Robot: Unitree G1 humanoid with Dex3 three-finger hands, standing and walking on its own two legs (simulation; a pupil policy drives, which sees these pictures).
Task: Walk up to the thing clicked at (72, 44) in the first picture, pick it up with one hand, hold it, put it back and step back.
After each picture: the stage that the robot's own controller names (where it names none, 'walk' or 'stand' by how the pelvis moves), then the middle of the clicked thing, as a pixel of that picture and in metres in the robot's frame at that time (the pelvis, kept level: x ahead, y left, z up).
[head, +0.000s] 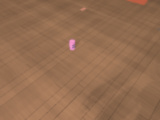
stand; (72, 44) +1.48 +0.09 -0.72
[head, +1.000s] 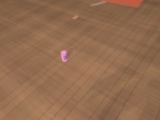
walk; (64, 56) +1.35 +0.26 -0.71
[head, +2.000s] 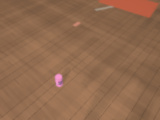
walk; (59, 80) +0.89 +0.24 -0.71
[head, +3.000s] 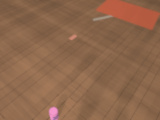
walk; (53, 114) +0.55 +0.19 -0.70
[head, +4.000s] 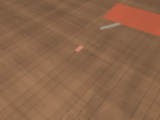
stand; out of the picture +0.39 +0.16 -0.71
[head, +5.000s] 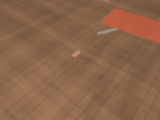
stand; out of the picture +0.35 +0.17 -0.72
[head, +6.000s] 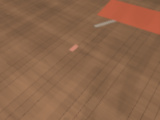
stand; out of the picture +0.33 +0.18 -0.71
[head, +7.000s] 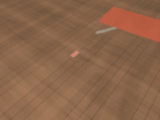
stand; out of the picture +0.32 +0.18 -0.73
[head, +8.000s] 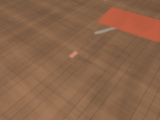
stand; out of the picture +0.32 +0.20 -0.73
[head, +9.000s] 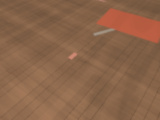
stand; out of the picture +0.31 +0.20 -0.73
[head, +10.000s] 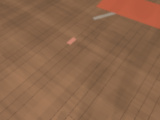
go down; out of the picture +0.32 +0.19 -0.71
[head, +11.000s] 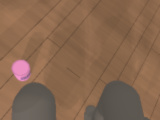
go down; (22, 71) +0.41 +0.20 -0.29
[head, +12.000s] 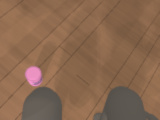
close in; (34, 76) +0.41 +0.19 -0.31
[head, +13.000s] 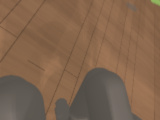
close in; out of the picture +0.41 +0.22 -0.22
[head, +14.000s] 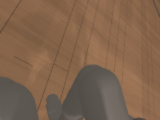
close; out of the picture +0.39 +0.24 -0.22
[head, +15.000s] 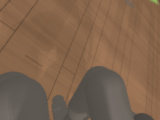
lift; out of the picture +0.34 +0.21 -0.22
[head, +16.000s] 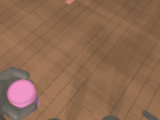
lift; (25, 98) +0.30 +0.17 +0.00
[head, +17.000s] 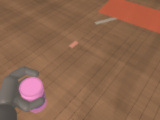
hold; (34, 95) +0.32 +0.16 +0.03
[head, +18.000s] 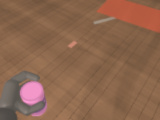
hold; (34, 99) +0.31 +0.16 +0.01
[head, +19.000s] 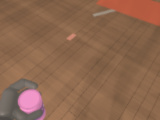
crouch; (33, 107) +0.30 +0.16 -0.02
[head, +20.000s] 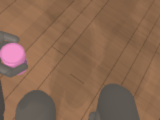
lower; (15, 60) +0.43 +0.19 -0.08
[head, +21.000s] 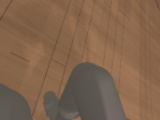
lower; out of the picture +0.42 +0.24 -0.23
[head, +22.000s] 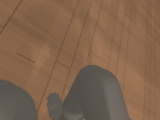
lower; out of the picture +0.40 +0.24 -0.23
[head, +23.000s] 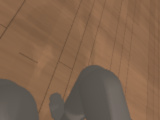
lower; out of the picture +0.39 +0.24 -0.22
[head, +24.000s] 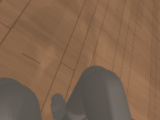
lower; out of the picture +0.39 +0.24 -0.22
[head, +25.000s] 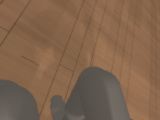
open; out of the picture +0.38 +0.22 -0.23
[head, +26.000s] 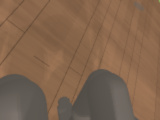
stand; out of the picture +0.37 +0.20 -0.23
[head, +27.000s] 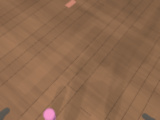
stand; (50, 115) +0.34 +0.16 -0.55
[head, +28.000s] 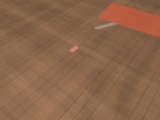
stand; out of the picture +0.31 +0.16 -0.66
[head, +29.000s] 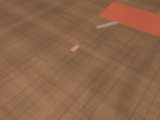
stand; out of the picture +0.30 +0.16 -0.67
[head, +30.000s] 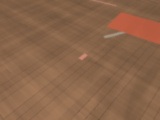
stand; out of the picture +0.33 +0.15 -0.72
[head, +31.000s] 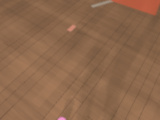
walk; out of the picture +0.38 +0.10 -0.70
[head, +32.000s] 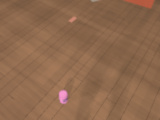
walk; (63, 97) +0.61 +0.12 -0.70
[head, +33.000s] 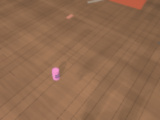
stand; (55, 74) +0.92 +0.24 -0.70
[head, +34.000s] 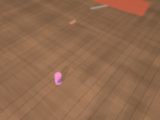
stand; (58, 78) +0.93 +0.20 -0.72
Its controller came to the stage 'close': yes
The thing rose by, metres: 0.72
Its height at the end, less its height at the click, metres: +0.00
